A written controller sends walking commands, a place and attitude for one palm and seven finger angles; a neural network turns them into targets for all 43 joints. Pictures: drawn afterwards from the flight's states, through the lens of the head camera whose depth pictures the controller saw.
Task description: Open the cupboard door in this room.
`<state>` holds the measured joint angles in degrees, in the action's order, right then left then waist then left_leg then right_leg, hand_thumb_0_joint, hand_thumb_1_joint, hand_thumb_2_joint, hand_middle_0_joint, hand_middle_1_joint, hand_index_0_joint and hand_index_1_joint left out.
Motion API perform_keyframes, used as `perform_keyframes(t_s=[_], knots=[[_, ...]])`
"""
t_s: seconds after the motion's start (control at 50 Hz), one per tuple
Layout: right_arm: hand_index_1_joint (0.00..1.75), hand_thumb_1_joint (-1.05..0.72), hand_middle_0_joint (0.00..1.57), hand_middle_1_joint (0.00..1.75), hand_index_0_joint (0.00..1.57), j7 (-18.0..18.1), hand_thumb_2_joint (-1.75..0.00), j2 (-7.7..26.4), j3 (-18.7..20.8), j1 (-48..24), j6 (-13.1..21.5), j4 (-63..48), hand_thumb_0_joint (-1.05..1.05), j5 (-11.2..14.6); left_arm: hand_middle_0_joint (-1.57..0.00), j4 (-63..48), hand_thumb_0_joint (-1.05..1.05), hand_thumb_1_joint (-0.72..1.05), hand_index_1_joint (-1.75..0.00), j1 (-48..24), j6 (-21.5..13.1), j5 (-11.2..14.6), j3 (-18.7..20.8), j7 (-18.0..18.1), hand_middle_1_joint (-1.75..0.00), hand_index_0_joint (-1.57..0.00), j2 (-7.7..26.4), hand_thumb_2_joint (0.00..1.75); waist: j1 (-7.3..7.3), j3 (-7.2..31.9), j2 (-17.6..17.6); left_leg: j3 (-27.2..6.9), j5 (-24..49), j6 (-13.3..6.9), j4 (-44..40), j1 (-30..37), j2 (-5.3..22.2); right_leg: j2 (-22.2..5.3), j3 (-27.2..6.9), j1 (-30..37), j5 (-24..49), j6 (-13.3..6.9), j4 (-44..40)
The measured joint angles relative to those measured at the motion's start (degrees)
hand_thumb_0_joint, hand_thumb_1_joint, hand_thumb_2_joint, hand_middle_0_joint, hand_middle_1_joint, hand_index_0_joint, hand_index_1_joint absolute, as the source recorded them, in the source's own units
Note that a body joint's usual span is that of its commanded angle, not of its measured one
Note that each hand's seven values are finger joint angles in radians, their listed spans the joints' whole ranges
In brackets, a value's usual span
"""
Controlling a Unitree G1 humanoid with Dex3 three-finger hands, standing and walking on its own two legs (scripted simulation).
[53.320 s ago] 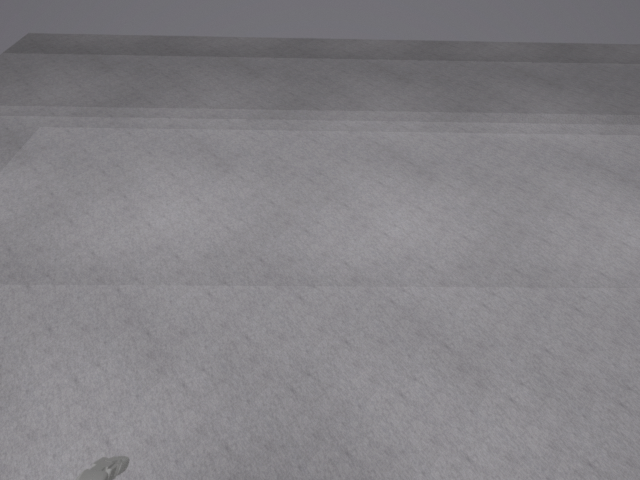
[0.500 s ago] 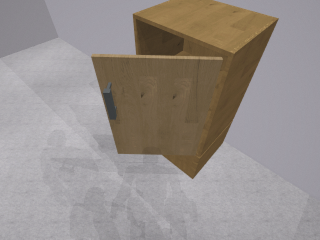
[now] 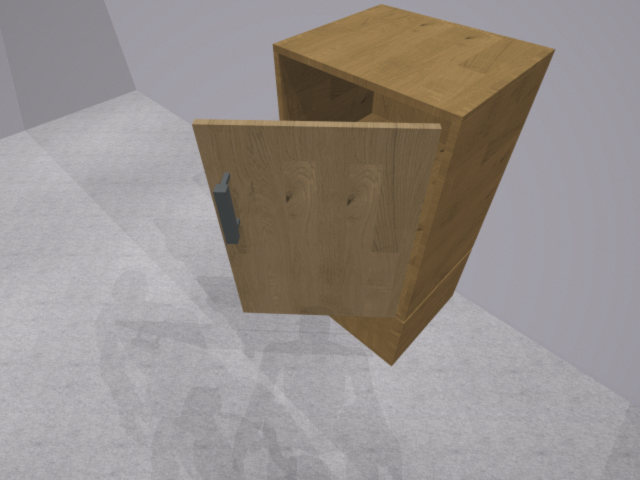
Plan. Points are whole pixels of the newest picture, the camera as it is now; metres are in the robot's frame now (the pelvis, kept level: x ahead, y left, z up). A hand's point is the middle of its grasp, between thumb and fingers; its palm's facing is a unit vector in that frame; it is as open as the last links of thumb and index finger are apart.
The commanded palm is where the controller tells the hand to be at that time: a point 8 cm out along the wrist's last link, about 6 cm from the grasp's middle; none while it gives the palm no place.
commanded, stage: look again from close up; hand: left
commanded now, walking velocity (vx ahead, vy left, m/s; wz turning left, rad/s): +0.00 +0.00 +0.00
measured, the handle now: (229, 208) +0.61 +0.21 -0.04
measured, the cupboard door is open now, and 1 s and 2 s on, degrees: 41 41 41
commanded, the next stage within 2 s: shuffle to correct the standing spot in 0.32 s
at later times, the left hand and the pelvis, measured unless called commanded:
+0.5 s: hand out of the picture +0.00 +0.16 -0.17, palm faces +0.04 -0.98 -0.17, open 7.3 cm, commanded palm none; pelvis +0.00 -0.01 +0.00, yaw +0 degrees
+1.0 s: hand out of the picture +0.07 +0.17 -0.18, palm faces +0.06 -0.98 -0.18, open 7.3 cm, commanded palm none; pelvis +0.08 +0.01 -0.01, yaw +0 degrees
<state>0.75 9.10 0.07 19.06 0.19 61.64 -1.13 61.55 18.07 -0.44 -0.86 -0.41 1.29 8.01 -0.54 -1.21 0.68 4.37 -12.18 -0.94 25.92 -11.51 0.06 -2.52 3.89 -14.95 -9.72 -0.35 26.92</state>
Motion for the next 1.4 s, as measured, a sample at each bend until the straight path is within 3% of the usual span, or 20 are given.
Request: perform_keyframes(t_s=[0.48,0.74,0.8,0.88,0.92,0.98,1.08,1.26,1.4], knots=[[0.30,-0.91,0.19,0.30,0.20,0.47,-0.90,-2.72,0.00,0.78,0.42,2.63,0.01,-0.09,-0.20,1.40,0.01,0.92,-0.30,0.07,-0.31,-0.05,0.80,0.35,-0.30,-0.20,-0.75,0.90,0.18,-0.05,-0.82,-0.49,0.08,0.60,-0.28,0.08,0.78,0.82,0.52,0.60,0.43,-0.58,-1.23],[0.30,-0.91,0.19,0.30,0.20,0.12,-0.90,-1.95,0.66,3.12,0.51,1.31,0.01,-0.65,-0.20,0.64,0.00,0.91,-0.30,3.97,0.23,-0.58,2.46,-0.66,-0.30,-0.20,-1.16,0.90,1.09,1.17,-1.57,-0.15,-5.27,-0.62,5.06,-0.14,0.24,0.54,-0.74,-0.08,-6.46,-0.80,4.85],[0.30,-0.91,0.19,0.30,0.20,0.28,-0.90,-2.06,0.81,3.80,1.11,0.81,0.01,-0.56,-0.20,0.43,0.00,0.91,-0.30,4.33,0.35,-0.87,2.67,-1.00,-0.30,-0.20,-1.05,0.90,0.82,1.14,-1.78,0.34,-6.07,-1.16,4.47,0.56,-0.31,0.32,-1.36,-0.85,-10.20,-2.03,7.42],[0.30,-0.91,0.19,0.30,0.20,0.59,-0.90,-2.40,0.65,4.25,2.07,0.73,0.01,-0.44,-0.20,-0.18,0.00,0.91,-0.30,3.43,-0.47,-0.92,2.78,-1.36,-0.30,-0.20,-1.02,0.90,0.49,0.05,-1.32,1.01,-6.89,-1.23,3.57,2.03,-0.51,0.55,0.36,-1.11,-10.44,-2.59,7.66],[0.30,-0.91,0.19,0.30,0.20,0.85,-0.90,-2.55,0.37,4.25,2.29,1.12,0.01,-0.16,-0.20,-0.49,0.00,0.91,-0.30,2.42,-1.42,-0.72,2.80,-1.15,-0.30,-0.20,-1.18,0.90,0.47,-0.69,-0.80,0.84,-8.15,-0.81,4.93,2.10,-0.42,0.80,0.36,-0.25,-5.78,-1.97,6.10],[0.30,-0.91,0.19,0.30,0.20,1.17,-0.90,-2.67,0.09,3.20,1.74,2.11,0.01,0.14,-0.20,-0.11,0.01,0.92,-0.30,1.06,-2.29,-0.36,2.40,-0.17,-0.30,-0.20,-1.41,0.90,0.26,-0.91,0.34,0.22,-9.11,0.03,7.20,1.74,0.40,1.27,1.37,0.91,-8.10,-1.10,6.29],[0.30,-0.91,0.19,0.30,0.20,2.03,-0.90,-3.86,0.13,-0.88,1.54,2.32,0.01,0.50,-0.20,0.96,0.02,0.94,-0.30,-1.22,-0.75,0.17,1.94,1.11,-0.30,-0.20,-0.26,0.90,0.28,-1.58,-0.91,0.70,-7.92,-0.37,2.07,4.72,-0.08,1.07,0.99,2.01,-7.51,-0.72,4.76],[0.30,-0.93,0.20,0.30,0.20,2.46,-0.90,-0.91,1.76,-5.18,0.25,0.41,0.02,0.20,-0.20,-2.19,0.01,0.93,-0.30,-4.91,0.39,-0.04,2.50,1.24,-0.30,-0.20,0.95,0.90,0.82,-3.41,-0.59,1.61,-6.92,-0.53,1.40,3.83,-0.68,0.64,-0.11,0.75,-7.05,-0.53,4.47],[0.30,-0.92,0.20,0.30,0.20,1.16,-0.90,1.10,2.12,-5.81,0.16,-4.68,0.01,-0.12,-0.20,-7.36,0.01,0.91,-0.30,-4.56,0.93,-0.13,1.14,1.15,-0.30,-0.20,2.28,0.90,-0.52,-2.19,-0.83,0.78,-6.90,-0.39,5.17,1.42,-0.41,0.52,0.78,-0.62,-6.32,-1.08,6.62]])
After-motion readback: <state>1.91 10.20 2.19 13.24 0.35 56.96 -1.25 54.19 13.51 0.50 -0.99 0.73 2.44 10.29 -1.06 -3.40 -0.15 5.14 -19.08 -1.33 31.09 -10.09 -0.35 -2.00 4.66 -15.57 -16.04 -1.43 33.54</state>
